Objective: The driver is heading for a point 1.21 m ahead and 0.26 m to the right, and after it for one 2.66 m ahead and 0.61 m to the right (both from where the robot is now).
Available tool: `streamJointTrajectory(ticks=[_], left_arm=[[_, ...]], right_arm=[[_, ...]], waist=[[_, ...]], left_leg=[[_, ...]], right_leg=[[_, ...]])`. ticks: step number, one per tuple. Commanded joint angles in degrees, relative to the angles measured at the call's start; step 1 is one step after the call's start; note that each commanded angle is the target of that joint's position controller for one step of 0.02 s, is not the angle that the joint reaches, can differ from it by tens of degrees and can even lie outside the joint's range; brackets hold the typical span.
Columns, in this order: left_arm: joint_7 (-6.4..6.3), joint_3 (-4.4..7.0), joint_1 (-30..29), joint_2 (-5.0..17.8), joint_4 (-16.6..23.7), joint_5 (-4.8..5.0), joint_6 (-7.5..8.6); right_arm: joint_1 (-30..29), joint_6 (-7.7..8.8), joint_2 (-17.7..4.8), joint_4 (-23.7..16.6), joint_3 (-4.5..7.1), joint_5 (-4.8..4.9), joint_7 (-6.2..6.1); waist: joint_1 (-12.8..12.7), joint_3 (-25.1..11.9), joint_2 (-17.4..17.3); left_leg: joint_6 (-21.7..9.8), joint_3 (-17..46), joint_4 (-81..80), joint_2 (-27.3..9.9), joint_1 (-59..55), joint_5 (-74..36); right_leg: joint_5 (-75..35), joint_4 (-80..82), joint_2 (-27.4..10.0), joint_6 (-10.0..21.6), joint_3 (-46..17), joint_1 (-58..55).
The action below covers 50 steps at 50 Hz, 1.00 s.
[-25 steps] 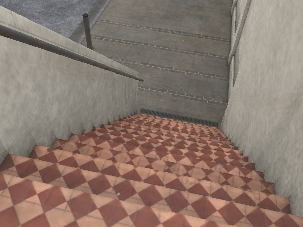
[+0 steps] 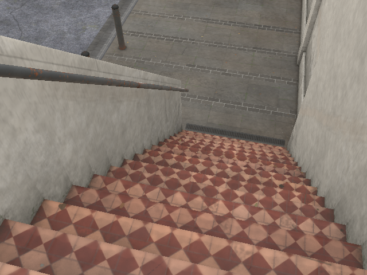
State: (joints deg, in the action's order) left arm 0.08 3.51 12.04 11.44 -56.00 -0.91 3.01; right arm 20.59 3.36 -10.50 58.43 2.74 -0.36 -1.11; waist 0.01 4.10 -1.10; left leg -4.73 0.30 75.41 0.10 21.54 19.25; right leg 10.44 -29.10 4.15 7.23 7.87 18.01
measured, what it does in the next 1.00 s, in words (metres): goes down: left foot, then right foot 0.21 m lower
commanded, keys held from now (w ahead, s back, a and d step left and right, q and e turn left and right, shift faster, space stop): w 0.62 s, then w+e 0.38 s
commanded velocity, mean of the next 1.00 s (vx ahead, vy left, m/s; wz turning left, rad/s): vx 0.50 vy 0.00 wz -0.12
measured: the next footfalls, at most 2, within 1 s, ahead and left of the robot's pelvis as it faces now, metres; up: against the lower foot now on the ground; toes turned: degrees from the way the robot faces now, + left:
left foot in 0.40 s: +0.27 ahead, +0.09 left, +0.00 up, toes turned +3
right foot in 0.98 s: +0.46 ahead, -0.13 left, -0.22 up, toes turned -10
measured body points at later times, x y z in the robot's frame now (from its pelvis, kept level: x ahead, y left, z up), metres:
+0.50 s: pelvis +0.22 +0.02 -0.01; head +0.23 +0.03 +0.44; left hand +0.21 +0.28 -0.16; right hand +0.28 -0.23 -0.15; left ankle +0.23 +0.09 -0.73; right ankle +0.13 -0.08 -0.64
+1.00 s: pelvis +0.38 -0.04 -0.18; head +0.37 -0.06 +0.27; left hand +0.53 +0.20 -0.30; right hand +0.33 -0.31 -0.32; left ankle +0.25 +0.09 -0.67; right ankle +0.42 -0.12 -0.93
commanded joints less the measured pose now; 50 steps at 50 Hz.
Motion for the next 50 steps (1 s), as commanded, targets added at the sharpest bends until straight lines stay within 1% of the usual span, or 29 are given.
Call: streamJointTrajectory(ticks=[1, 5, 9, 10, 12, 13, 14, 16, 17, 19, 20, 21, 22, 23, 25, 26, 27, 30, 32, 33, 35, 38, 40, 45, 46, 47, 48, 49, 50], left_arm=[[-0.44, -0.41, 8.22, 1.40, -1.06, -0.49, 1.79], [-0.84, -0.80, 12.33, 3.61, -1.55, 0.73, 2.78], [-1.37, -1.34, 12.93, 5.80, -0.12, 1.70, 2.17], [-1.15, -1.33, 15.41, 6.22, -1.15, 0.86, 1.67], [-1.22, -1.72, 17.94, 5.39, -1.72, 1.00, 0.95], [-1.61, -1.51, 20.35, 6.31, -3.07, 0.16, 0.62], [-1.93, -1.72, 20.52, 5.75, -2.82, 0.01, 0.08], [-2.15, -1.63, 19.81, 6.23, -1.64, 0.08, -1.16], [-2.54, -1.00, 19.56, 7.78, -2.29, -0.48, -1.22], [-2.36, -0.93, 16.66, 8.05, -1.26, 0.45, -1.64], [-2.30, -0.57, 13.76, 8.83, -1.04, 1.27, -1.64], [-1.95, -0.88, 14.72, 5.69, 0.23, 1.84, -1.25], [-1.70, -0.62, 17.77, 3.29, 0.82, 1.66, -1.22], [-2.03, 0.14, 14.75, 6.22, 1.72, 0.41, -1.33], [-2.39, 1.74, 12.40, 8.44, 1.88, 1.24, -1.84], [-2.52, 1.90, 11.03, 7.77, 2.58, 0.75, -2.96], [-2.40, 1.60, 11.21, 6.08, 2.46, -0.30, -4.53], [-1.70, 1.60, 12.56, 5.44, 2.00, -0.58, -6.10], [-1.69, 2.56, 8.84, 6.99, 3.50, -0.15, -6.60], [-1.83, 2.83, 2.89, 7.79, 5.38, -0.98, -7.25], [-1.82, 3.20, 1.46, 8.42, 6.16, -1.58, -7.90], [1.03, 2.37, -0.09, 6.52, 7.09, -1.51, -6.76], [2.61, 1.00, -2.69, 4.54, 8.17, -1.01, -6.71], [1.56, 0.15, -8.28, 5.61, 11.69, 0.79, -5.41], [1.25, 0.56, -4.61, 6.43, 10.05, 1.20, -5.19], [1.01, 1.04, 4.42, 6.87, 7.30, 1.70, -4.92], [0.97, 1.80, 10.56, 8.61, 3.93, 1.05, -4.64], [1.04, 2.63, 25.11, 10.01, -0.60, -0.10, -4.44], [2.00, 2.86, 26.25, 15.71, -1.85, 0.16, -4.29]], right_arm=[[6.94, -1.63, -1.66, -1.72, 1.04, -0.39, 0.21], [-2.02, -3.35, -2.93, -5.47, 1.27, -1.05, 0.48], [-14.27, -2.82, -2.16, -10.05, 0.13, -0.66, 1.53], [-12.50, -3.55, -1.75, -8.71, -0.26, -1.01, 1.67], [-12.72, -4.13, -2.79, -9.12, -0.38, -0.19, 1.14], [-7.97, -4.26, -4.83, -6.98, 0.33, -0.83, 0.93], [-7.84, -4.21, -6.48, -6.91, 0.73, -0.98, 0.79], [-16.49, -3.91, -4.14, -9.97, -0.16, -0.83, 0.83], [-8.46, -3.64, -5.35, -6.91, 0.38, -1.45, 0.68], [-2.13, -3.64, -5.03, -5.25, 0.59, -0.61, -0.08], [7.54, -3.14, -5.64, -2.51, 1.16, -1.04, -0.38], [14.57, -2.74, -11.76, -1.74, 2.74, -1.71, -0.39], [8.42, -2.75, -12.71, -3.23, 2.51, 0.45, 0.61], [3.61, -2.38, -11.98, -4.39, 2.54, 2.15, 1.16], [-1.35, -1.75, -7.19, -5.29, 0.65, 0.94, 1.43], [-2.47, -1.16, -6.83, -5.93, 0.20, 0.87, 0.89], [-0.49, -0.44, -6.97, -5.43, 0.22, 0.48, 0.64], [3.48, 1.42, -10.78, -4.29, 0.67, -1.23, 1.10], [5.17, 2.17, -11.36, -4.65, 0.49, -0.76, 1.42], [3.58, 2.79, -10.94, -4.60, 0.56, 0.78, 0.85], [3.76, 3.30, -10.71, -5.39, 0.35, 0.63, 0.40], [1.92, 4.07, -9.17, -6.03, -0.20, 0.69, -0.90], [1.74, 3.83, -9.45, -6.91, -0.06, 0.40, -1.30], [9.75, 0.93, -9.86, -5.54, 0.68, -3.46, -2.99], [10.51, -0.31, -10.23, -4.44, 0.77, -3.86, -3.54], [8.37, -1.70, -11.10, -4.14, 0.87, -4.07, -4.23], [8.95, -2.32, -10.52, -4.19, 0.52, -3.31, -4.10], [4.93, -1.95, -12.14, -4.12, 0.83, -2.34, -2.82], [3.17, -1.58, -5.07, -6.16, -0.22, -1.43, -1.53]], waist=[[2.02, -1.09, 2.78], [2.32, 1.31, 5.07], [0.27, 2.10, 3.60], [-0.22, -0.69, 5.09], [-0.64, -1.53, 5.10], [0.15, -2.97, 7.40], [0.27, -2.74, 5.23], [-2.23, 2.03, 3.45], [0.79, -0.90, 5.60], [3.07, -1.65, 5.09], [8.13, -3.98, 3.67], [9.54, -9.73, -6.05], [4.14, -9.96, -9.75], [3.83, -5.69, -5.52], [0.28, 0.12, 0.38], [-0.90, 1.62, -0.83], [-0.97, 0.72, -1.24], [-1.82, -3.15, -1.88], [-1.63, -2.21, -1.13], [-0.70, -0.84, -3.75], [-0.41, -0.12, -5.01], [-1.49, -0.55, -1.68], [-0.19, -0.20, -2.28], [8.68, 2.96, -3.62], [7.66, 2.48, -3.20], [3.39, 0.00, -4.63], [1.77, -2.69, -1.04], [-7.52, -9.39, 2.37], [-6.30, -6.54, 18.24]], left_leg=[[0.23, 2.87, -3.61, -3.88, 6.39, -2.68], [1.26, 0.78, -16.33, -4.65, 10.81, -11.44], [2.19, -3.49, -34.09, -2.61, 6.72, -21.77], [2.52, -5.40, -29.25, -1.11, 3.09, -21.17], [2.23, -4.76, -30.27, -1.03, 3.20, -18.43], [0.53, -1.82, -23.75, -2.78, 5.84, -21.85], [-0.24, -0.61, -24.02, -3.33, 9.45, -18.90], [0.14, -4.81, -31.98, -0.32, 9.26, -4.86], [-1.88, -2.36, -26.81, -1.22, 5.20, -10.83], [-2.57, -5.75, -38.14, 3.20, -6.14, 2.58], [-4.22, -3.34, -45.44, 1.53, -16.92, -7.21], [-9.83, 13.71, -49.80, -12.07, -30.03, -22.77], [-17.75, 29.39, -50.68, -20.25, -31.97, -43.28], [-19.49, 25.04, -52.43, -21.11, -24.15, -40.47], [-14.90, 15.85, -54.23, -17.54, -12.12, -33.58], [-12.96, 13.02, -53.83, -16.20, -8.26, -36.41], [-11.78, 10.34, -53.62, -14.57, -5.88, -38.27], [-11.06, 8.34, -49.02, -13.71, -5.20, -40.34], [-9.06, 6.52, -47.30, -11.46, -6.31, -32.95], [-5.81, 7.79, -46.39, -11.55, -9.71, -23.71], [-5.05, 7.56, -43.18, -12.28, -10.16, -23.95], [-2.71, 1.01, -35.97, -9.19, 4.91, 1.98], [-2.36, -0.81, -31.81, -9.56, 7.23, 5.83], [-4.30, 3.75, -18.12, -14.04, -7.82, -3.36], [-4.44, 4.07, -12.69, -15.28, -7.81, -7.33], [-5.18, 4.66, -5.19, -17.04, -7.01, -12.92], [-5.30, 0.89, 3.89, -14.45, -4.87, -18.35], [-4.02, -3.96, 26.26, -10.30, 9.53, -13.14], [-0.55, -10.62, 60.76, 2.37, 31.39, 35.18]], right_leg=[[-6.24, 18.23, -16.96, 5.05, -19.09, -3.46], [-12.94, 19.50, -13.92, 3.18, -13.28, -3.25], [-32.13, 18.00, -11.62, 0.37, -8.11, -3.81], [-40.23, 15.89, -12.19, -0.05, -7.10, -4.76], [-39.16, 14.60, -12.77, -0.18, -6.64, -8.68], [-41.78, 10.94, -15.89, 0.85, -8.24, -14.48], [-40.84, 9.16, -16.75, 1.87, -8.79, -18.23], [-39.14, 9.27, -15.92, 4.13, -9.65, -18.00], [-51.50, 3.40, -18.40, 4.91, -9.64, -19.79], [-52.79, -4.88, -14.71, 3.93, -8.18, -15.28], [-50.69, -16.61, -12.91, 2.48, -6.86, -9.45], [-14.49, -41.21, -5.68, -0.79, -4.13, 3.44], [18.74, -51.93, 3.59, -2.89, -10.33, 18.42], [17.01, -52.51, 0.06, -3.73, -15.47, 20.10], [15.30, -45.66, -2.97, -4.88, -15.68, 16.44], [12.96, -42.75, -3.59, -5.90, -16.00, 14.86], [11.30, -41.38, -3.39, -6.81, -14.35, 12.11], [-0.27, -43.92, -2.34, -5.75, -12.11, 11.78], [-7.54, -40.57, -1.90, -5.08, -13.31, 17.01], [-9.83, -37.55, -2.80, -5.39, -16.93, 21.59], [-14.42, -34.11, -2.47, -5.80, -17.83, 23.96], [-41.50, -18.02, -2.26, -5.56, -12.91, 9.85], [-43.33, -11.11, -2.54, -5.23, -10.84, 5.44], [-32.20, 9.18, -6.79, -2.50, -9.84, 12.19], [-30.38, 11.26, -8.51, -1.21, -9.86, 8.30], [-28.10, 13.82, -10.71, 0.22, -10.05, 1.91], [-24.94, 14.89, -7.74, 0.58, -6.74, -7.64], [-31.72, 6.14, -5.86, 2.04, -4.61, -29.14], [-63.33, -9.39, -13.50, 4.16, -13.05, -34.59]])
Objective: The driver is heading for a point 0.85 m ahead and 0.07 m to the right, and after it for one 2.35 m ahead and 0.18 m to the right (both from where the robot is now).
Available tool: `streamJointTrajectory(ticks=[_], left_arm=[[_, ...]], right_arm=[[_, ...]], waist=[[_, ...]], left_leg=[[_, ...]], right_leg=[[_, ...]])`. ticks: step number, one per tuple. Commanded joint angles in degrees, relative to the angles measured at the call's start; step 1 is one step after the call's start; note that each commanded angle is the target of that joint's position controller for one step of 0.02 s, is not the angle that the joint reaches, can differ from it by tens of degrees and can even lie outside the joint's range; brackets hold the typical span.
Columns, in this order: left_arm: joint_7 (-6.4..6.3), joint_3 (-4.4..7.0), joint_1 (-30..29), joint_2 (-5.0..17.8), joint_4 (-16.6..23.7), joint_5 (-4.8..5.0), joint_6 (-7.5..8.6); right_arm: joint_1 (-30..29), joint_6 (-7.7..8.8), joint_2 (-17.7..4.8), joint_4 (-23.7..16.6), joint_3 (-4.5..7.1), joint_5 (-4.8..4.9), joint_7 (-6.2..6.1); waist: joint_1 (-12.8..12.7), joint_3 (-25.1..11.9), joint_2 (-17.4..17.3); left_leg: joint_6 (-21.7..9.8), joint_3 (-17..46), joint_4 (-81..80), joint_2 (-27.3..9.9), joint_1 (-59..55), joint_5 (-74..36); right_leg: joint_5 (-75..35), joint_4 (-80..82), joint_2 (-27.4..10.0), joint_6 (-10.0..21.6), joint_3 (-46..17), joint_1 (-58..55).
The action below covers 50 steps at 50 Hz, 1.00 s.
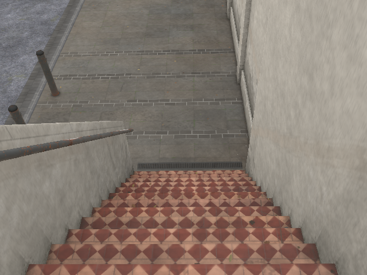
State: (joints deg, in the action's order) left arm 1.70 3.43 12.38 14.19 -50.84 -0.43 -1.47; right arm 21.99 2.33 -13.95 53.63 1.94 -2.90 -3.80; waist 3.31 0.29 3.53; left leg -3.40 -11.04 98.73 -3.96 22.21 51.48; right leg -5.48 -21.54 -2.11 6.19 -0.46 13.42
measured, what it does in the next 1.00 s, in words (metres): goes down, turning right: left foot 0.22 m lower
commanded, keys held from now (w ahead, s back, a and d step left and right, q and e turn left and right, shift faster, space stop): w+e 0.32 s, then w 0.68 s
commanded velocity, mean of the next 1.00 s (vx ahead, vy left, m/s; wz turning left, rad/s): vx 0.50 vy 0.00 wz -0.30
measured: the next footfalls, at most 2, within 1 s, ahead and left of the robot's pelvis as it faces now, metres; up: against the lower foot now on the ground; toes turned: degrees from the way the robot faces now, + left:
left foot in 0.58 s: +0.32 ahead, +0.06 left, -0.22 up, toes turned -15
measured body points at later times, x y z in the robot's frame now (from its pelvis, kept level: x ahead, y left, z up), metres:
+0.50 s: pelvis +0.19 -0.02 -0.14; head +0.15 -0.04 +0.30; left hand +0.26 +0.23 -0.26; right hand +0.26 -0.29 -0.27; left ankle +0.33 +0.09 -0.85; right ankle +0.05 -0.07 -0.77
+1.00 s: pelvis +0.42 -0.06 -0.37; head +0.41 -0.04 +0.08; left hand +0.62 +0.11 -0.50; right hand +0.26 -0.26 -0.50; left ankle +0.28 +0.07 -0.98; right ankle +0.54 -0.21 -1.08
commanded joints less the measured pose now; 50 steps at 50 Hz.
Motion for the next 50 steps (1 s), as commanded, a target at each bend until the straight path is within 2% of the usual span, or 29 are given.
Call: streamJointTrajectory(ticks=[1, 2, 3, 4, 6, 9, 11, 13, 17, 23, 25, 27, 28, 29, 30, 31, 32, 33, 34, 35, 36, 37, 39, 41, 42, 43, 47, 49, 50], left_arm=[[1.07, 2.45, 22.03, 13.69, -5.14, 2.35, 0.21], [0.94, 2.89, 21.13, 12.82, -3.84, 2.74, 0.07], [-0.04, 3.16, 19.76, 14.14, -3.15, 1.99, 0.01], [-1.01, 1.79, 12.17, 11.19, -0.53, 1.48, -0.10], [-1.46, -1.32, 10.94, 5.27, -0.79, 0.30, 1.93], [-3.02, -3.25, 11.04, 2.75, 1.33, 0.85, 3.51], [-2.79, -1.90, 13.99, 6.27, 0.91, 0.32, 3.78], [-3.03, -2.13, 15.89, 4.17, -0.33, 0.88, 3.84], [-4.20, -2.39, 15.34, 3.29, 1.24, 0.51, 4.26], [-3.52, -2.46, 13.32, 2.54, 3.30, -0.55, 4.37], [-3.37, -2.33, 14.85, 1.96, 2.46, -1.71, 3.13], [-3.56, -2.24, 12.61, 2.99, 1.95, -2.14, 1.50], [-2.74, -2.35, 13.50, 3.02, 1.30, -0.98, 1.67], [-2.24, -1.79, 12.80, 3.96, 0.91, -0.80, 1.98], [-2.20, -1.73, 17.35, -0.13, 1.77, 0.91, 2.25], [-3.50, -2.89, 16.18, -0.31, 4.91, 0.93, 2.45], [-4.30, -1.99, 8.69, 3.40, 4.88, -0.25, 2.95], [-4.76, -1.82, 7.98, 3.00, 3.33, -1.82, 2.58], [-4.59, -2.17, 5.03, 2.98, 5.14, -2.61, 1.96], [-4.85, -1.88, -0.26, 2.66, 6.03, -3.56, 1.26], [-4.45, -2.11, -1.23, 1.53, 4.75, -3.40, 1.03], [-3.11, -3.05, -2.45, 0.02, 5.61, -2.22, 0.82], [-1.54, -2.94, 5.72, -2.94, -1.39, -3.05, 0.93], [-0.99, -0.81, 1.91, 1.68, -1.59, -1.67, 1.89], [-0.84, -1.65, -3.88, 1.66, 0.94, -2.30, 2.24], [-0.52, -1.68, -7.62, 0.74, 1.31, -2.50, 2.86], [-0.34, -1.63, -15.34, -0.73, 5.26, 0.10, 3.07], [-0.46, -1.31, -10.26, -0.92, 4.05, -0.34, 3.72], [-0.99, -1.17, -3.42, 0.34, 2.48, -0.20, 3.88]], right_arm=[[0.49, -0.39, -3.15, -6.76, 0.20, 1.45, 1.10], [-1.94, -0.45, -6.28, -6.78, 1.05, 1.22, 1.02], [-2.07, -0.72, -6.52, -7.06, 0.69, 1.08, 0.75], [-8.29, -1.60, -7.55, -7.54, 0.96, 0.34, 0.84], [-8.95, -2.81, -5.63, -6.94, 0.75, -0.01, 1.06], [-12.08, -4.75, -0.90, -8.75, -0.49, -1.10, 2.29], [-6.74, -5.24, -2.52, -5.97, 0.28, -1.09, 2.17], [-9.01, -4.18, -5.46, -6.08, 2.04, -0.51, 2.94], [-14.27, -3.18, -3.60, -8.50, 1.72, -0.73, 4.15], [-15.92, -0.28, -2.14, -10.89, 1.28, -0.08, 4.71], [-16.80, 1.05, -0.93, -12.87, 0.98, 2.00, 4.46], [-2.13, 0.35, -2.46, -8.80, 2.30, 3.94, 3.40], [6.53, 0.01, -3.41, -5.78, 2.75, 2.88, 3.08], [15.47, -0.51, -6.87, -2.72, 4.09, 3.14, 2.96], [20.27, -0.81, -7.42, -2.50, 2.73, 2.20, 3.99], [17.85, -0.18, -7.90, -2.76, 2.09, 3.41, 6.27], [20.27, 0.62, -8.35, -3.07, 2.47, 3.65, 6.85], [19.74, 0.51, -7.35, -1.80, 1.84, 3.60, 6.67], [17.70, 0.65, -10.82, -1.08, 2.64, 4.24, 5.38], [16.21, 2.05, -6.89, 0.32, 0.83, 3.20, 5.11], [15.83, 2.52, -4.46, 1.70, -0.20, 3.27, 4.88], [7.77, 2.39, -0.77, -0.41, -1.96, 3.63, 3.97], [5.96, 2.96, -5.72, -0.72, -1.21, 3.55, 3.82], [8.62, 3.50, -5.44, 1.03, -1.04, 4.93, 3.14], [4.82, 3.17, -4.42, -0.55, -1.23, 4.82, 2.55], [6.91, 2.78, -3.65, -0.30, -1.44, 4.95, 2.01], [11.27, 0.64, -2.43, 1.16, -1.28, 1.28, 2.16], [11.28, 0.74, -2.76, 2.97, -1.37, 1.12, 2.02], [7.46, 0.94, -3.27, 2.21, -1.13, 0.99, 2.17]], waist=[[-6.62, -5.52, 12.45], [-7.75, -8.27, 4.44], [-6.50, -9.59, 3.41], [-5.48, -4.24, 1.01], [-2.00, 3.01, -2.11], [-1.67, 5.47, -0.27], [-1.28, 2.48, 3.02], [-1.42, 4.69, 1.77], [-2.98, 3.51, 0.68], [-7.40, 4.65, 5.21], [-12.05, 6.80, 3.01], [-7.33, 2.56, 4.25], [-3.74, 0.26, 0.36], [0.90, -1.94, -7.27], [-1.27, -7.48, -16.13], [-3.03, -8.70, -16.06], [1.52, -7.52, -9.16], [0.14, -4.32, -4.71], [-0.69, -2.03, -11.81], [-2.60, 5.25, -8.40], [-3.13, 8.30, -8.43], [-7.95, 11.00, -3.36], [-9.39, 2.57, -9.37], [-7.00, 3.29, -12.55], [-6.93, 4.42, -8.05], [-4.29, 5.44, -7.87], [4.61, 10.53, -9.83], [3.97, 7.06, -10.71], [0.36, 4.32, -10.80]], left_leg=[[-0.81, 5.20, 35.59, 3.23, 41.34, -2.56], [-0.63, 8.49, 33.61, 2.29, 44.77, -10.10], [0.37, 12.66, 22.57, -0.12, 44.78, -16.10], [2.09, 12.64, 18.88, -0.83, 45.08, -21.79], [5.09, 15.26, 2.92, -1.48, 44.52, -36.86], [9.82, 12.50, -14.13, 0.78, 36.57, -46.80], [8.79, 13.22, -13.96, 1.22, 33.57, -51.56], [7.00, 15.76, -26.62, 0.91, 34.58, -62.54], [5.94, 14.99, -42.69, 4.14, 24.47, -75.94], [3.08, 14.48, -58.54, 5.42, 9.94, -78.38], [2.59, 11.14, -73.58, 5.89, 4.76, -71.54], [1.37, 10.36, -79.76, 2.57, -9.23, -69.58], [-0.31, 9.32, -85.68, 0.93, -17.96, -77.62], [-3.72, 14.84, -88.53, -4.51, -31.90, -82.35], [-6.88, 22.89, -59.34, -15.84, -53.21, -112.86], [-6.51, 22.69, -53.19, -18.22, -53.64, -115.19], [-9.86, 24.14, -59.23, -17.77, -48.44, -91.75], [-8.87, 22.84, -61.01, -14.13, -36.45, -79.93], [-14.93, 34.52, -66.17, -17.77, -27.27, -63.22], [-12.40, 33.35, -64.89, -15.21, -18.00, -57.39], [-10.30, 31.14, -63.49, -12.57, -11.48, -58.80], [-6.65, 22.65, -67.54, -7.58, 8.41, -55.77], [-4.83, 22.55, -68.41, -6.87, 18.65, -56.36], [-4.24, 23.60, -60.13, -4.57, 3.85, -44.01], [-3.77, 20.79, -57.96, -2.45, 6.62, -30.57], [-4.17, 21.27, -57.51, -1.85, 7.32, -28.16], [-7.35, 21.92, -50.67, -1.23, -2.61, -38.21], [-8.30, 22.19, -41.88, -2.84, -2.18, -43.25], [-8.56, 23.07, -34.25, -2.64, -0.63, -45.36]], right_leg=[[-53.12, -22.20, -11.18, 6.12, -13.29, -29.98], [-30.36, -15.76, -14.50, 11.07, -17.91, -27.47], [5.98, -8.00, -18.37, 15.27, -26.58, -20.80], [21.60, -3.57, -17.07, 15.22, -30.18, -10.88], [18.40, -8.51, -12.16, 11.40, -27.48, 1.61], [25.28, -5.77, -6.38, 9.09, -28.44, 16.14], [20.27, -7.62, -5.21, 8.54, -30.04, 12.64], [27.20, -13.34, -2.08, 7.61, -29.02, 10.39], [37.28, -19.56, 1.20, 9.44, -30.65, 13.01], [22.09, -34.06, 4.29, 8.31, -25.35, 12.18], [13.35, -38.57, 6.56, 8.29, -22.38, 10.12], [-2.65, -48.54, 6.31, 8.87, -22.27, 9.90], [-6.80, -62.09, 7.30, 7.92, -19.16, 10.62], [15.21, -82.93, 10.78, 5.36, -14.48, 23.15], [62.87, -107.33, 17.16, 2.35, -7.86, 47.49], [60.15, -108.23, 12.59, 2.42, -4.87, 58.27], [50.40, -104.30, 10.03, 2.75, -6.36, 62.23], [44.58, -102.15, 9.73, 2.61, -6.04, 59.23], [40.74, -99.05, 7.73, 0.45, -5.55, 60.02], [27.03, -85.67, 5.42, -1.41, -12.04, 63.20], [22.52, -81.47, 5.98, -3.16, -10.20, 62.12], [9.53, -58.97, 6.31, -6.47, -6.98, 46.39], [-13.42, -55.48, 5.19, -5.51, 0.71, 19.59], [-23.75, -44.47, 3.56, -3.42, -4.24, 31.27], [-32.57, -32.08, 2.56, -3.55, -1.47, 28.20], [-34.95, -28.39, 2.78, -3.31, -0.51, 24.65], [-24.02, -8.41, 1.73, -3.92, 1.29, 21.93], [-28.42, -12.01, 1.05, -3.05, 2.02, 14.09], [-25.55, -10.92, -0.43, -2.09, 0.11, 7.83]])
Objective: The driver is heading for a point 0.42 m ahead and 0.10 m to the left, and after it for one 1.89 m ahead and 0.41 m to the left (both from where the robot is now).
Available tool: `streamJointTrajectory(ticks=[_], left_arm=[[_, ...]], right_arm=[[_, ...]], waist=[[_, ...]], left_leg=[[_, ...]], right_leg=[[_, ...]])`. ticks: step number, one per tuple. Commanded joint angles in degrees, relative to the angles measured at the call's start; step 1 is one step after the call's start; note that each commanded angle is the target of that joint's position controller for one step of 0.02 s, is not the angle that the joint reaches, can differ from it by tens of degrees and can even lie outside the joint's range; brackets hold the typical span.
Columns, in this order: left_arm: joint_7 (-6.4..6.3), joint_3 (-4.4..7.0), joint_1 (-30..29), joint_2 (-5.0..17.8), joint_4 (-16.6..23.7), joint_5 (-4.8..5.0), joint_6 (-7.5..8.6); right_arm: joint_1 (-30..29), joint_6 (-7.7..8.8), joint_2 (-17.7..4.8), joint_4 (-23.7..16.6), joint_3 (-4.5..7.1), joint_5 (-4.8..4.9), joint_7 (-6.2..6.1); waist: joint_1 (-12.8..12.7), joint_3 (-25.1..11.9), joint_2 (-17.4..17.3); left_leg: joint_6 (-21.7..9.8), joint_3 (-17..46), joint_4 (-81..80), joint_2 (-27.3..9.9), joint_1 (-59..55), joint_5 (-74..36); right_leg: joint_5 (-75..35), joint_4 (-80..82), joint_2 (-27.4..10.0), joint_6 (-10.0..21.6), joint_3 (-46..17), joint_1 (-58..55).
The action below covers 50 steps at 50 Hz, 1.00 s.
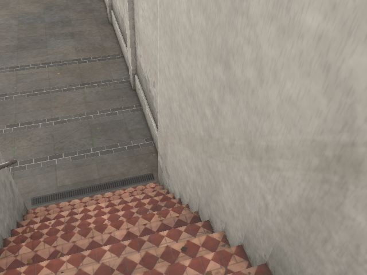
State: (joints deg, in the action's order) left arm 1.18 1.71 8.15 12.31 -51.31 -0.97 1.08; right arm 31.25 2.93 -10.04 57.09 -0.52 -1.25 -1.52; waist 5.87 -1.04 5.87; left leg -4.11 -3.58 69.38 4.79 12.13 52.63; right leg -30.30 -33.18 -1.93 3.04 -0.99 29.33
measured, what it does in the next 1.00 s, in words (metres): goes down, turning left: right foot 0.21 m lower, then left foot 0.22 m lower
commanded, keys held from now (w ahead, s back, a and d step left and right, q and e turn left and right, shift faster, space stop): w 0.06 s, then w+q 0.38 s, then q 0.34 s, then no key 0.22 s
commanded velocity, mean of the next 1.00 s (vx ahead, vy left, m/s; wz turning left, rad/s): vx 0.33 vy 0.00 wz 0.37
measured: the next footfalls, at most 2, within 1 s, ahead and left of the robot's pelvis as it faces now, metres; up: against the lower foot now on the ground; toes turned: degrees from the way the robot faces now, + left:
right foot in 0.06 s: +0.15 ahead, -0.10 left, -0.21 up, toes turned -2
left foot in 0.54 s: +0.34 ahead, +0.11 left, -0.43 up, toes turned +15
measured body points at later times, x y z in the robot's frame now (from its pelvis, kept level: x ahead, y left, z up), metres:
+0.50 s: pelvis +0.23 +0.01 -0.23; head +0.21 +0.01 +0.22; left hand +0.12 +0.24 -0.38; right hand +0.38 -0.21 -0.36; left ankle +0.34 +0.13 -0.94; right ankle +0.11 -0.10 -0.83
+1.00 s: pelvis +0.35 +0.06 -0.38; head +0.31 +0.09 +0.07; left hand +0.36 +0.33 -0.52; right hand +0.47 -0.13 -0.51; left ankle +0.30 +0.10 -1.05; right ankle +0.55 -0.03 -1.02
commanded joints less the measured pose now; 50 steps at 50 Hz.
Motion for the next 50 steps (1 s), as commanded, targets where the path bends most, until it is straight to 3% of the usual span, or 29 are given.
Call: streamJointTrajectory(ticks=[1, 2, 3, 4, 5, 6, 7, 8, 9, 11, 13, 16, 18, 21, 22, 24, 25, 26, 27, 28, 29, 30, 31, 34, 35, 36, 40, 45, 50], left_arm=[[-0.72, 1.30, 6.71, 4.91, 1.30, 1.39, 1.82], [-0.80, 2.67, 15.82, 7.27, -2.45, 0.64, 1.43], [-0.72, 3.30, 19.25, 7.01, -4.18, -0.15, 1.43], [-0.56, 3.75, 24.63, 9.06, -6.29, -0.11, 0.84], [0.78, 2.40, 27.19, 9.03, -6.64, -0.07, 0.71], [1.38, 2.35, 29.33, 8.54, -6.03, 1.84, 0.86], [1.13, 2.08, 29.57, 8.34, -6.69, 1.53, 0.90], [-0.12, 3.15, 28.77, 11.76, -7.11, 1.45, 1.28], [-0.28, 1.11, 25.37, 6.34, -7.22, 0.04, 2.20], [-0.53, -1.53, 18.43, 1.23, -5.69, -0.37, 3.33], [-0.50, -0.70, 18.09, 6.77, -5.38, -0.28, 4.16], [-0.79, -0.51, 17.98, 5.76, -6.83, 1.23, 5.98], [-1.96, -0.88, 15.20, 5.62, -6.01, 0.96, 6.06], [-2.89, -0.61, 16.96, 6.24, -6.08, 0.45, 5.68], [-3.20, -0.70, 18.56, 5.89, -6.79, 0.08, 5.44], [-3.39, -0.58, 21.48, 5.02, -6.80, -0.85, 3.67], [-3.84, 0.94, 19.73, 8.90, -6.98, -2.12, 2.31], [-4.04, 1.04, 20.03, 9.41, -6.42, -1.76, 1.54], [-4.75, 1.03, 16.92, 9.05, -6.90, -1.81, 0.66], [-5.36, 1.46, 17.00, 6.21, -6.42, -1.89, -0.43], [-4.52, -0.04, 22.67, 0.06, -1.64, -0.73, -0.62], [-4.30, -0.08, 15.57, 4.04, 2.01, -2.02, -0.85], [-4.26, 0.41, 13.79, 6.36, 2.59, -1.23, -1.49], [-5.02, -0.60, 10.53, 2.58, 3.96, -2.48, -3.16], [-5.21, -0.01, 7.55, 4.46, 3.82, -2.78, -3.87], [-5.06, -0.83, 4.19, 2.76, 6.96, -1.31, -4.56], [-4.51, -0.48, 6.04, 3.05, 5.67, -2.09, -5.62], [-3.31, 0.49, 2.09, 4.27, 5.16, -1.81, -4.89], [-1.45, 0.13, -0.71, 3.54, 5.77, -1.21, -4.04]], right_arm=[[-2.26, 0.47, -8.27, -1.16, 1.87, -1.09, -0.23], [-2.98, -0.20, -9.11, 0.24, 2.42, -0.96, -0.83], [-0.02, -1.19, -8.83, 0.67, 2.87, -1.37, -1.20], [2.38, -1.33, -8.38, 0.65, 3.97, -0.60, -0.35], [8.05, -1.48, -4.75, -1.34, 2.93, 1.24, -0.95], [5.82, -1.24, -6.89, -1.65, 2.66, 0.60, -1.01], [0.71, -1.78, -7.10, -1.40, 3.06, -0.75, -1.05], [-3.12, -2.04, -6.58, -4.05, 2.75, -1.15, -0.66], [-8.28, -2.20, -7.72, -3.65, 3.72, -1.86, -0.96], [-9.68, -3.29, -4.95, -3.73, 3.55, -0.96, 0.12], [-4.15, -4.66, -2.83, 0.30, 3.61, -1.91, 0.56], [-10.78, -4.27, -5.15, -2.65, 4.83, -1.31, 1.12], [-18.02, -3.31, -4.06, -5.50, 3.93, -1.19, 2.40], [-26.16, -2.30, -3.08, -8.90, 2.85, 0.11, 3.06], [-23.95, -2.18, -3.41, -7.72, 3.19, -0.51, 2.72], [-25.86, -1.71, -6.27, -9.25, 3.64, 0.43, 2.22], [-21.81, -1.76, -6.29, -8.98, 4.17, 1.72, 2.30], [-14.77, -1.33, -7.51, -6.76, 4.58, 1.02, 2.21], [-0.28, -1.38, -8.10, -2.22, 5.28, 0.86, 2.44], [2.62, -1.61, -12.26, -0.99, 6.59, 0.44, 2.64], [0.70, -1.67, -15.77, -0.92, 5.68, 0.90, 3.48], [0.97, -2.03, -14.94, -1.63, 5.79, 3.25, 3.29], [-1.37, -2.91, -13.72, -3.23, 5.16, 2.80, 3.17], [-7.48, -3.89, -12.41, -5.75, 3.31, 0.93, 0.60], [-7.88, -3.64, -9.11, -6.16, 2.09, 1.29, 0.62], [-10.09, -3.19, -5.98, -7.55, 0.47, 1.74, -0.50], [-9.04, -3.58, -8.90, -9.25, 0.39, 2.00, -1.58], [-4.53, -3.50, -6.40, -8.08, -1.17, 1.83, -2.05], [-9.54, -2.43, -3.32, -9.55, -2.61, 1.82, -2.04]], waist=[[-3.88, 4.93, -10.89], [-7.14, 2.63, -10.68], [-8.23, 6.18, -3.09], [-8.53, 1.87, 7.92], [-4.99, -5.01, 9.04], [-8.09, -8.08, 4.19], [-9.68, -4.25, 2.04], [-9.17, -4.87, 6.64], [-7.63, 1.05, -2.70], [-3.01, 8.17, -2.66], [-0.98, 4.56, 1.58], [-2.18, 5.13, 2.98], [-2.87, 5.74, -2.49], [-7.28, 11.44, -1.15], [-7.69, 10.84, 0.17], [-11.09, 14.16, -2.89], [-9.07, 9.80, 0.99], [-6.93, 6.81, 0.58], [0.33, 0.16, 3.00], [2.29, 1.52, -9.61], [-7.02, -1.16, -24.04], [-2.51, -4.71, -18.09], [-3.00, -5.63, -12.17], [-7.03, -8.36, -13.79], [-7.17, -3.38, -10.07], [-8.78, -1.99, -7.40], [-9.06, -4.80, -11.13], [-6.68, 0.97, -11.18], [-6.35, 5.76, -9.56]], left_leg=[[-8.32, 16.77, 0.13, -10.50, 5.23, -50.21], [-8.31, 15.00, 9.99, -10.62, 7.27, -62.78], [-7.56, 10.61, 24.39, -5.32, 9.40, -56.98], [-5.46, 6.36, 43.18, 2.59, 28.04, -9.85], [-3.74, 6.66, 50.97, 1.66, 46.92, 4.92], [-3.62, 8.39, 44.22, -2.00, 53.07, -0.13], [-3.79, 8.29, 45.33, -2.78, 54.31, -5.87], [-2.15, 9.03, 45.39, -4.10, 55.54, -9.67], [-0.42, 15.94, 27.95, -6.40, 53.63, -31.59], [3.32, 12.31, 11.42, -4.38, 39.11, -46.83], [3.74, 7.59, 11.51, -2.36, 26.11, -55.74], [0.31, 12.43, -1.21, -3.58, 34.50, -72.50], [1.19, 9.50, -14.99, -2.00, 23.15, -89.51], [1.83, 3.61, -29.38, -3.36, 14.87, -86.89], [0.87, 3.50, -26.27, -4.19, 13.33, -91.29], [-0.42, 0.11, -39.75, -5.01, 19.52, -80.03], [-1.13, 0.73, -42.29, -6.64, 12.07, -72.85], [-2.53, -1.98, -43.14, -4.58, 4.10, -70.38], [-4.70, 2.33, -49.46, -7.05, -11.67, -75.54], [-8.17, 12.11, -58.75, -13.36, -15.70, -87.04], [-5.85, 12.34, -25.18, -18.87, -33.21, -131.52], [-7.43, 15.58, -26.90, -20.18, -33.96, -128.83], [-9.68, 17.37, -29.51, -19.27, -26.13, -108.04], [-15.04, 26.95, -33.71, -20.49, -6.55, -75.61], [-12.95, 25.59, -31.61, -18.12, -1.46, -83.74], [-11.35, 23.67, -33.33, -16.95, 6.82, -83.41], [-5.46, 24.84, -28.82, -11.42, 6.96, -79.71], [-4.63, 32.30, -26.20, -10.73, 3.67, -58.89], [-7.49, 33.83, -24.09, -9.29, 13.04, -36.53]], right_leg=[[5.42, 12.82, -3.56, 2.08, -2.77, -10.82], [7.12, 15.28, -2.64, 2.00, 1.66, -21.64], [9.27, 29.23, -3.31, 2.77, 2.04, -25.76], [-9.63, 15.54, -9.63, 4.05, -2.27, -44.67], [-36.73, -10.98, -18.38, 6.35, -6.77, -60.59], [-19.63, -8.93, -18.98, 7.86, -8.58, -60.31], [-1.70, -6.37, -17.53, 9.66, -9.37, -49.25], [22.69, -1.06, -23.56, 16.47, -21.25, -41.38], [29.98, 1.01, -21.32, 12.98, -17.46, -30.00], [27.00, 0.77, -17.45, 8.71, -10.02, -3.02], [21.90, -1.53, -15.76, 6.83, -8.19, 5.13], [44.16, -7.79, -12.35, 3.46, -7.22, -2.63], [65.39, -9.62, -10.46, 2.35, -2.75, 6.55], [65.26, -12.52, -11.33, 3.51, 0.79, 7.52], [62.07, -17.47, -12.53, 4.02, 0.59, 5.52], [43.65, -25.04, -11.69, 3.92, 3.32, -5.53], [34.94, -30.00, -13.16, 5.24, 2.48, -7.74], [20.41, -40.52, -12.89, 5.59, 3.44, -8.29], [19.07, -58.12, -10.56, 4.81, 4.24, -3.76], [54.06, -84.66, -0.11, 3.33, 8.54, 2.28], [83.67, -93.97, 2.42, 0.74, 8.68, 30.76], [78.80, -92.18, 0.66, 0.46, 6.37, 38.29], [69.44, -87.22, -0.26, -0.19, 3.91, 38.42], [49.47, -76.58, 0.52, -4.73, -0.46, 36.26], [47.90, -76.40, 0.25, -5.24, -0.46, 36.01], [38.56, -63.39, 1.37, -7.25, 0.64, 31.76], [27.06, -56.24, 3.76, -8.12, 1.34, 25.39], [25.41, -41.81, 3.47, -6.84, -7.13, 26.70], [10.85, -18.64, 1.36, -6.05, -10.66, 14.09]])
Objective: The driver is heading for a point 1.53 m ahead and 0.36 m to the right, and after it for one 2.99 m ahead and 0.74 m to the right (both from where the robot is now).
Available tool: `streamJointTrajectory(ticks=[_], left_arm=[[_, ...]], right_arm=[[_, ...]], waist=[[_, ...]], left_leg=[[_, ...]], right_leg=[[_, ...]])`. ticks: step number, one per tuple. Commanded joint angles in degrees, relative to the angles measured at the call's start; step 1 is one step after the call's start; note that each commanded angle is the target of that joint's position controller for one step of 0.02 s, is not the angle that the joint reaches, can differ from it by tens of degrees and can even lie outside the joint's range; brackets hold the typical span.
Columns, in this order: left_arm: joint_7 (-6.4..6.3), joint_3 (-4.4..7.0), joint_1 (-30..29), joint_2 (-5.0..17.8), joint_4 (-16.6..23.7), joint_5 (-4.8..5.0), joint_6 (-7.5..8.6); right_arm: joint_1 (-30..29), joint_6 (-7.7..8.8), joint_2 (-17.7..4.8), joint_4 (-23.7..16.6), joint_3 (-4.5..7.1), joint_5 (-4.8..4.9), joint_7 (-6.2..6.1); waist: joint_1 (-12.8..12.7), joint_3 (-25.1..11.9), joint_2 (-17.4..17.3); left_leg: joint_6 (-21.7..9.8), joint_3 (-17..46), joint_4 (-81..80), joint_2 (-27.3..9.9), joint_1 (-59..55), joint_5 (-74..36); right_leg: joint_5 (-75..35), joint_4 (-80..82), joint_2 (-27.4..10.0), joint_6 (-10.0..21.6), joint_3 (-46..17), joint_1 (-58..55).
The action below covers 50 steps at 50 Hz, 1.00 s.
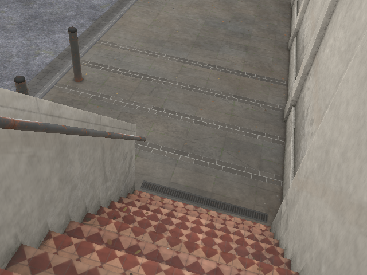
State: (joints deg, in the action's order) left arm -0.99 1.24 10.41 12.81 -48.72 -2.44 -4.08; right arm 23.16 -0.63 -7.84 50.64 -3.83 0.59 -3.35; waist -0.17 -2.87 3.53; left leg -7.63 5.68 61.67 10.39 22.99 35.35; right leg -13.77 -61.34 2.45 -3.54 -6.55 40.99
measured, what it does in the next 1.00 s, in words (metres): goes down: right foot 0.21 m lower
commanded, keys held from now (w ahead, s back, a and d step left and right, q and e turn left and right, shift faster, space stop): no key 1.00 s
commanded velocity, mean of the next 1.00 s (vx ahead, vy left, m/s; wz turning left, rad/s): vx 0.01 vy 0.00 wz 0.06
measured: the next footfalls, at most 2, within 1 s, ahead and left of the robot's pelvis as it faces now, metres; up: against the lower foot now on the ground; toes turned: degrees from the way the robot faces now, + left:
right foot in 0.24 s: +0.17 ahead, -0.19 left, -0.21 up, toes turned -1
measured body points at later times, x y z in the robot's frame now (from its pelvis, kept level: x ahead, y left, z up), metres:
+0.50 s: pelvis +0.10 -0.08 -0.10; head +0.08 -0.08 +0.35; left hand +0.04 +0.17 -0.25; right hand +0.17 -0.31 -0.25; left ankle -0.02 +0.03 -0.64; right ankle +0.13 -0.19 -0.87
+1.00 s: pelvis +0.05 -0.10 -0.11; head +0.03 -0.13 +0.34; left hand -0.06 +0.13 -0.25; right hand +0.10 -0.32 -0.27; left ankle -0.03 +0.02 -0.65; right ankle +0.12 -0.19 -0.88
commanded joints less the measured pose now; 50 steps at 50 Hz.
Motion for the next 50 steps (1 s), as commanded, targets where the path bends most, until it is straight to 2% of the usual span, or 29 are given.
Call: streamJointTrajectory(ticks=[1, 3, 4, 6, 7, 8, 9, 11, 12, 13, 14, 15, 16, 17, 18, 20, 21, 23, 25, 26, 28, 30, 34, 36, 38, 42, 47, 48, 50], left_arm=[[0.93, 0.42, -2.40, 2.49, 2.95, 0.49, 1.55], [1.00, 0.08, -3.52, 2.66, 3.36, 2.06, 2.21], [0.95, -0.12, -3.67, 2.28, 3.78, 3.45, 2.52], [1.18, 0.68, -3.95, 3.77, 4.33, 5.02, 3.03], [1.04, 1.12, -2.85, 4.33, 4.31, 5.46, 3.01], [1.08, 1.38, -2.05, 4.51, 4.03, 5.46, 3.16], [1.19, 1.87, 0.78, 4.88, 3.21, 5.46, 3.25], [0.82, 2.68, 7.65, 5.30, 0.97, 4.55, 2.73], [0.82, 2.99, 12.33, 6.01, -1.01, 4.96, 2.94], [0.89, 3.41, 18.33, 8.27, -3.33, 4.88, 2.80], [1.15, 4.00, 17.79, 9.64, -3.68, 4.95, 1.92], [1.81, 4.07, 18.35, 8.12, -4.36, 5.92, 1.27], [2.16, 3.49, 20.11, 6.90, -4.76, 5.82, 1.06], [1.98, 2.76, 22.24, 6.59, -5.39, 4.07, 1.29], [1.42, 2.30, 21.66, 6.67, -5.16, 3.73, 1.59], [1.72, 1.68, 24.17, 7.33, -6.52, 2.70, 2.63], [1.73, 1.59, 22.52, 7.63, -6.78, 2.41, 2.93], [1.52, 1.28, 23.00, 7.13, -7.69, 2.35, 2.94], [1.17, 0.79, 23.82, 6.56, -8.66, 1.86, 2.81], [1.07, 0.65, 25.02, 6.26, -9.22, 1.83, 2.80], [1.37, 0.98, 25.72, 7.54, -9.57, 1.86, 2.76], [1.11, 0.54, 27.94, 6.08, -10.49, 1.52, 2.81], [0.93, 0.64, 27.03, 6.53, -10.41, 1.79, 2.12], [0.84, 0.59, 27.76, 6.32, -10.20, 2.13, 1.79], [0.83, 0.48, 30.16, 6.18, -10.56, 2.39, 2.21], [0.86, 0.70, 29.63, 6.04, -10.48, 2.60, 1.91], [0.70, 1.00, 29.24, 5.54, -10.33, 2.91, 1.79], [0.82, 0.89, 28.95, 5.05, -9.96, 2.61, 1.94], [0.87, 0.97, 28.61, 4.12, -9.53, 3.04, 1.98]], right_arm=[[-2.64, 1.37, -5.58, -2.73, 0.63, 0.38, 0.00], [-5.00, 1.10, -5.03, -3.41, 0.55, -0.17, 0.23], [-5.02, 0.37, -4.91, -3.54, 0.62, -0.90, 0.45], [-0.43, -0.74, -5.38, -2.11, 1.32, -2.50, 1.30], [0.29, -1.19, -5.73, -1.88, 1.47, -2.96, 1.73], [0.38, -1.41, -6.78, -2.59, 1.65, -3.10, 2.23], [-1.00, -1.29, -7.54, -2.94, 1.70, -2.93, 2.53], [-1.85, -0.82, -9.10, -3.78, 1.64, -2.89, 2.95], [-1.73, -0.55, -9.94, -3.80, 2.09, -2.63, 2.91], [-2.40, -0.03, -9.55, -3.87, 2.18, -2.36, 3.22], [-1.91, 1.36, -6.00, -4.78, 1.26, -0.40, 3.85], [-3.83, 2.04, -5.50, -4.73, 0.63, -0.43, 3.69], [-5.78, 1.35, -7.17, -4.12, 1.12, -0.89, 3.41], [-6.59, 0.43, -6.99, -3.11, 1.31, -0.84, 2.95], [-6.77, -0.38, -6.74, -3.50, 1.33, -0.77, 2.98], [-6.68, -0.95, -6.32, -4.24, 1.22, -1.19, 2.28], [-4.99, -0.90, -5.70, -4.14, 0.94, -0.93, 2.00], [-5.08, -1.58, -5.50, -3.46, 0.64, -1.25, 1.34], [-4.86, -2.04, -5.09, -3.19, 0.49, -0.85, 1.24], [-4.92, -2.40, -5.22, -2.82, 0.52, -1.03, 1.19], [-3.99, -2.82, -5.64, -1.74, 0.84, -1.33, 1.45], [-5.52, -3.22, -5.60, -1.91, 0.78, -1.20, 1.09], [-6.68, -3.56, -5.74, -2.35, 0.70, -0.61, 0.94], [-7.18, -3.90, -6.57, -1.62, 0.94, -0.94, 1.00], [-6.79, -3.58, -6.24, -1.44, 0.97, -1.17, 1.19], [-5.35, -3.51, -6.31, -1.41, 1.24, -0.97, 1.49], [-2.81, -3.66, -6.57, -0.35, 1.43, -1.55, 1.77], [-2.52, -3.73, -6.98, -0.29, 1.47, -1.82, 1.81], [-2.28, -3.77, -7.63, -0.62, 1.75, -2.06, 1.88]], waist=[[-0.29, 7.65, -8.51], [1.97, 8.00, -8.68], [3.86, 8.33, -8.82], [9.06, 9.23, -8.35], [9.93, 8.53, -8.36], [10.61, 7.13, -6.44], [9.51, 6.34, -5.11], [7.46, 4.37, -2.32], [5.58, 2.78, -1.04], [3.09, -0.78, 2.22], [2.45, -5.71, 4.18], [-1.25, -7.56, 6.95], [-3.56, -4.46, 6.98], [-4.93, -2.90, 5.74], [-3.36, -2.41, 6.15], [-2.61, -1.06, 3.72], [-0.86, -1.77, 4.26], [-0.33, -0.38, 4.33], [0.95, -0.09, 3.67], [1.12, -0.01, 2.57], [2.16, 0.08, 0.79], [1.63, 0.78, 0.45], [1.50, 4.61, 3.17], [0.48, 5.85, 2.58], [-0.55, 5.33, 1.99], [-0.84, 5.60, 4.93], [-0.64, 6.18, 2.58], [-0.49, 6.25, 1.56], [0.03, 5.37, 1.17]], left_leg=[[-4.22, 23.52, -16.28, -13.72, 4.31, -20.68], [-4.17, 20.51, -14.50, -11.11, 7.31, -20.84], [-4.17, 18.40, -13.54, -9.83, 6.52, -21.50], [-5.18, 18.91, -9.96, -8.81, 4.83, -28.68], [-5.66, 19.65, -8.00, -8.77, 4.85, -32.29], [-5.99, 20.69, -5.63, -8.69, 3.87, -33.36], [-6.18, 20.75, -2.02, -7.88, 4.20, -34.35], [-6.19, 18.40, 4.98, -5.88, 6.69, -33.90], [-6.26, 15.42, 10.30, -4.72, 10.16, -24.41], [-5.64, 11.26, 17.17, -3.13, 20.63, -4.20], [-1.85, 4.96, 13.43, -2.73, 22.24, 5.72], [-2.58, 2.41, 12.94, -2.38, 21.83, 14.09], [-3.37, 0.15, 15.39, -1.21, 22.23, 17.90], [-2.88, -2.54, 19.97, -0.67, 21.71, 18.16], [-2.71, -4.02, 20.90, -1.56, 19.47, 15.83], [-2.11, -4.96, 25.46, -2.51, 18.33, 11.42], [-1.31, -5.68, 24.18, -2.89, 16.86, 12.32], [-2.08, -6.40, 23.36, -3.64, 15.15, 13.19], [-2.46, -6.72, 21.85, -4.56, 12.44, 12.32], [-3.00, -6.35, 22.44, -5.26, 11.13, 10.93], [-3.37, -6.47, 22.23, -6.16, 8.55, 10.77], [-4.28, -5.44, 22.75, -7.44, 8.53, 8.42], [-5.06, -6.44, 19.97, -7.59, 9.01, 10.86], [-6.04, -5.99, 18.64, -7.83, 9.79, 11.72], [-6.46, -6.32, 20.04, -7.54, 11.20, 12.69], [-6.65, -7.80, 19.83, -6.86, 12.91, 14.56], [-7.76, -6.75, 16.39, -6.88, 12.95, 16.69], [-8.18, -6.01, 15.30, -6.72, 12.59, 17.16], [-8.94, -3.98, 12.41, -6.71, 12.80, 18.21]], right_leg=[[-6.06, 15.35, -3.85, 1.04, -4.19, -3.46], [-8.59, 30.06, -5.21, 1.93, -2.74, -12.50], [-7.50, 39.10, -6.14, 2.36, -1.41, -15.74], [-7.08, 48.62, -7.91, 2.60, 1.01, -18.79], [-5.25, 51.19, -8.71, 2.75, 2.04, -20.67], [-3.82, 53.81, -9.31, 2.81, 2.87, -21.83], [-3.86, 57.38, -9.86, 3.08, 3.89, -24.74], [-2.28, 61.65, -9.57, 3.98, 7.62, -33.79], [-8.20, 59.68, -11.53, 4.42, 8.11, -40.72], [-19.64, 50.34, -14.39, 5.41, 7.09, -52.29], [-13.56, 40.85, -15.75, 6.17, 9.99, -57.37], [-3.46, 44.15, -15.68, 6.40, 8.08, -55.22], [0.22, 47.64, -14.70, 4.86, 7.79, -52.25], [-3.06, 49.06, -14.89, 4.48, 6.82, -50.34], [-8.95, 48.36, -15.22, 3.96, 6.92, -48.42], [-26.47, 45.85, -15.79, 5.38, 6.56, -46.48], [-27.34, 46.06, -16.77, 6.89, 5.04, -45.35], [-24.24, 47.89, -15.65, 6.02, 5.27, -42.16], [-19.51, 48.59, -15.04, 5.11, 5.32, -38.76], [-16.93, 48.57, -14.15, 4.29, 6.24, -36.63], [-14.39, 48.88, -14.04, 3.42, 6.29, -33.02], [-6.69, 47.93, -12.21, 2.81, 7.79, -30.15], [12.43, 51.17, -11.78, 2.45, 6.12, -24.02], [20.87, 51.85, -10.68, 0.54, 6.60, -23.08], [20.94, 51.01, -10.27, -0.70, 7.25, -24.13], [27.63, 51.66, -9.72, -2.36, 7.76, -24.62], [33.75, 53.83, -7.96, -5.55, 9.34, -23.75], [33.52, 54.03, -6.99, -6.10, 10.26, -23.28], [32.99, 53.88, -5.74, -7.30, 11.81, -24.76]])
Keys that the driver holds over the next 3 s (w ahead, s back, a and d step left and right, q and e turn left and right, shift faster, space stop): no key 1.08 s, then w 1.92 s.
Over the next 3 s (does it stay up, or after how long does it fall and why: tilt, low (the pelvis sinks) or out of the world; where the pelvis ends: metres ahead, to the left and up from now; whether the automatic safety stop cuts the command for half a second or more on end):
stays up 0.38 -0.50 -0.38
